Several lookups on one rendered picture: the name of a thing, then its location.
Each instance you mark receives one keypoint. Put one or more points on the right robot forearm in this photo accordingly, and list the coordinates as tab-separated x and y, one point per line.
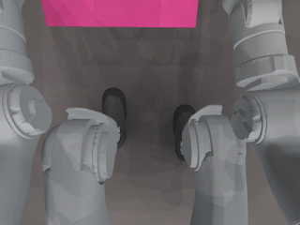
259	43

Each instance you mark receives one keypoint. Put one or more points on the robot left upper arm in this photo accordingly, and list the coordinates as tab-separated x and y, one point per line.
24	116

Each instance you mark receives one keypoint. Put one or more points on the right robot thigh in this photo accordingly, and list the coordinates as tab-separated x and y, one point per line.
221	191

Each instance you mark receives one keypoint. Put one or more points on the right robot shin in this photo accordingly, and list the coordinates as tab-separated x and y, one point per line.
210	110

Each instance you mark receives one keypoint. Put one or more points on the left robot forearm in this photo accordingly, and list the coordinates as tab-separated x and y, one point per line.
15	66

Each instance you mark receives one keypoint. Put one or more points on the robot right upper arm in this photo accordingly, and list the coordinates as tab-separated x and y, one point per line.
269	120

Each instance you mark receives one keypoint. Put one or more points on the carton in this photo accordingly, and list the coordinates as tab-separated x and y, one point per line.
121	13

